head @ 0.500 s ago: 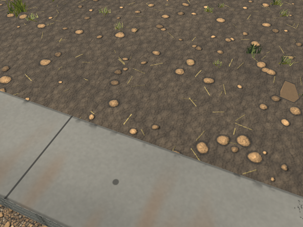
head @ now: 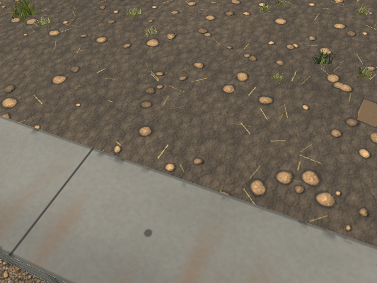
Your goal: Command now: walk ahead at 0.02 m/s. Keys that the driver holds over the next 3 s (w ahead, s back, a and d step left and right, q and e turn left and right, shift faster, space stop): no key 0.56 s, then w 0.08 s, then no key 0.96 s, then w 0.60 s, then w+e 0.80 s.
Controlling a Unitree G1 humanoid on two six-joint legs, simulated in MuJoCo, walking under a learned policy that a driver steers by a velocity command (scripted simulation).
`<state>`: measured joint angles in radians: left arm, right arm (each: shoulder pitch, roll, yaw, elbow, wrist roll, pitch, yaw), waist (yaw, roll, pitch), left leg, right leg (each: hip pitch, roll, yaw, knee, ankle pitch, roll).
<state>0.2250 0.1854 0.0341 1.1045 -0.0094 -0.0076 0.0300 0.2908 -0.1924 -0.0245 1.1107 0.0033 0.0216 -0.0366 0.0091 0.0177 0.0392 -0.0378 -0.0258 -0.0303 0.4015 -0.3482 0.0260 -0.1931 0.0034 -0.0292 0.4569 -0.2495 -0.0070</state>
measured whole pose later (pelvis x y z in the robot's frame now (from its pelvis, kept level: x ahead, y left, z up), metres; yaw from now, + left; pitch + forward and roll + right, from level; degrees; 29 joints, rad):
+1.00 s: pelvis +0.00 -0.01 +0.00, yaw +0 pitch +0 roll -1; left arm 0.29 0.14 0.03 1.12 -0.02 -0.02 0.03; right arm 0.36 -0.16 -0.02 1.08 0.01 0.01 -0.04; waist 0.01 0.03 0.04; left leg -0.04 -0.01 -0.03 0.40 -0.35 0.01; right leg -0.19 0.02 -0.04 0.45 -0.25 -0.02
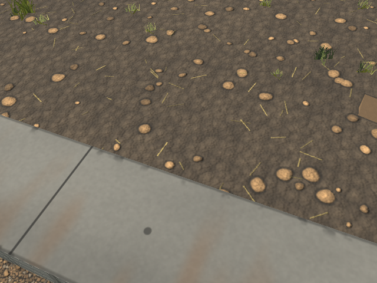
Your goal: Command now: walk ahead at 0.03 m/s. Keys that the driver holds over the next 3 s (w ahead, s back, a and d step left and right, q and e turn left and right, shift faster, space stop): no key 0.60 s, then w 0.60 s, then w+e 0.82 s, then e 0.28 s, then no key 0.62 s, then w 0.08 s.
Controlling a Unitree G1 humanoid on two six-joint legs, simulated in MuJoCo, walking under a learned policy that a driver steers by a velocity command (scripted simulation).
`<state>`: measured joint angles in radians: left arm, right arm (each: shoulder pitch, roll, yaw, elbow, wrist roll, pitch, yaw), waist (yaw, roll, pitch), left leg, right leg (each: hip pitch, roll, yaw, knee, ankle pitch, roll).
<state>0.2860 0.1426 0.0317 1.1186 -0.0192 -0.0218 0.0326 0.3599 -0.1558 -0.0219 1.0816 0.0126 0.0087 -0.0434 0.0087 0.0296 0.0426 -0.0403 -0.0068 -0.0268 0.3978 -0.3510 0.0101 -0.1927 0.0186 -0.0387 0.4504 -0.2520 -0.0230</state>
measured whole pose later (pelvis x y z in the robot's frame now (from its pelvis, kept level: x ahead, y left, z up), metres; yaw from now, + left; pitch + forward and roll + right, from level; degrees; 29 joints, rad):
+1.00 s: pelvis +0.05 -0.03 +0.00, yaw +0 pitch +0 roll +0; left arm 0.41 0.15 0.05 1.05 0.02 -0.07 0.01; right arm 0.41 -0.16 -0.05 1.06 -0.03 -0.05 0.00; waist 0.03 0.03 0.01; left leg -0.33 0.00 0.00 1.11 -0.41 0.08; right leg -0.15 0.04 -0.09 0.48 -0.33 -0.08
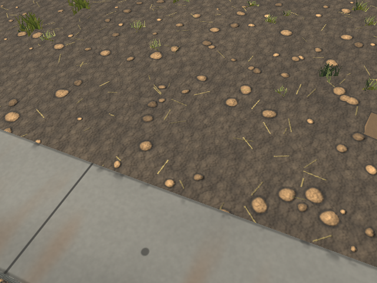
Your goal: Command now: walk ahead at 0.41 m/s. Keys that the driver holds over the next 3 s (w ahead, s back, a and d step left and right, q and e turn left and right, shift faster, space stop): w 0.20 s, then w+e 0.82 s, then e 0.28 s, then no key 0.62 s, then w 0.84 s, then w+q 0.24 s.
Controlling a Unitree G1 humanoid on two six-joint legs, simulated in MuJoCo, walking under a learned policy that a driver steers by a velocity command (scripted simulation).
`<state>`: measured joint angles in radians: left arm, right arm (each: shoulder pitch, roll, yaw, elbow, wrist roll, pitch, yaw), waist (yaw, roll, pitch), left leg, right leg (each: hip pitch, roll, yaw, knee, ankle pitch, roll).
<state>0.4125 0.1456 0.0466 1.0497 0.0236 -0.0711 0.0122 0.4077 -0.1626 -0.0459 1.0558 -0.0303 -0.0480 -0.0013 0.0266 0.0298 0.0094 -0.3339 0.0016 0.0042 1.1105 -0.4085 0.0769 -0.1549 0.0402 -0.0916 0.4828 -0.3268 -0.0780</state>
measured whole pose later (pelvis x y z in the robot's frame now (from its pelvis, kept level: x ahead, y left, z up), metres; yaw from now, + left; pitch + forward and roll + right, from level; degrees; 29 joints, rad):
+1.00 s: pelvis +0.55 -0.01 +0.10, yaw -22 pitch +1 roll +0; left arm 0.03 0.21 0.05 0.72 -0.04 -0.03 -0.08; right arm 0.37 -0.26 -0.05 0.94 0.01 -0.05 -0.04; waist -0.04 -0.02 0.03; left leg 0.06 0.09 0.38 0.58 -0.41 0.00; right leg -0.46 0.03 -0.13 0.59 -0.15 -0.16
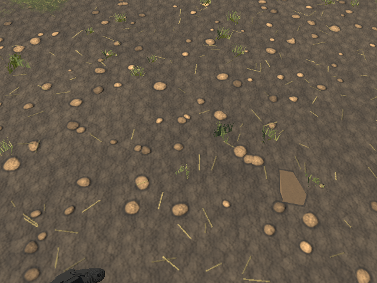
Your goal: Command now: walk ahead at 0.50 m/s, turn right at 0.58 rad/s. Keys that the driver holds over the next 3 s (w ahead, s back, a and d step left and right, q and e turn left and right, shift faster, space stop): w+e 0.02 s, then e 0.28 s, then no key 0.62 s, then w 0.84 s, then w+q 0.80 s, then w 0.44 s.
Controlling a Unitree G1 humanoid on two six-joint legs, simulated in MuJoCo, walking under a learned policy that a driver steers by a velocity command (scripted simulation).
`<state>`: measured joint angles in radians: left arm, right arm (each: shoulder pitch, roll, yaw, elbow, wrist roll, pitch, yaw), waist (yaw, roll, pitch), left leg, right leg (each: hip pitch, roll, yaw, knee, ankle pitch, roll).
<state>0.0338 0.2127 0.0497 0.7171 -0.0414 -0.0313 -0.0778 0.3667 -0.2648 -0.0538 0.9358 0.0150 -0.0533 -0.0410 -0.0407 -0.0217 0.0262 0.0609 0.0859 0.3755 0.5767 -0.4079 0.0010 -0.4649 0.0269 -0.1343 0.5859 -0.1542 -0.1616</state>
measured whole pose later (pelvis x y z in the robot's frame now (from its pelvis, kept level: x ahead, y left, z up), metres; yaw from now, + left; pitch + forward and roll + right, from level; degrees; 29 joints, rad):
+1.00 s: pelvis +0.25 +0.00 +0.01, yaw -19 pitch +0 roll +0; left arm 0.27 0.19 0.02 0.71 0.01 0.00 0.02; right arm 0.25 -0.22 -0.04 0.77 -0.01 -0.04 0.00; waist -0.02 0.00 -0.01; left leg -0.37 0.00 0.00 0.61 -0.27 0.00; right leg -0.25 0.00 0.03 0.62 -0.37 0.00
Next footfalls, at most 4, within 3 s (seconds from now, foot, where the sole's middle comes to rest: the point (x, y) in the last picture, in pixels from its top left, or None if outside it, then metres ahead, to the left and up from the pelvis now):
0.40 left None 0.39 0.09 -0.75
0.72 right None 0.23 -0.12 -0.75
1.60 right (255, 248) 0.59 -0.25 -0.75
2.18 left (207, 166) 0.95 -0.11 -0.75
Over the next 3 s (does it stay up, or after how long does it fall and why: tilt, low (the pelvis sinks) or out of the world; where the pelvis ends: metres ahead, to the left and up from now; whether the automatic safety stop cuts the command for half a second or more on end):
stays up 1.21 -0.21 0.03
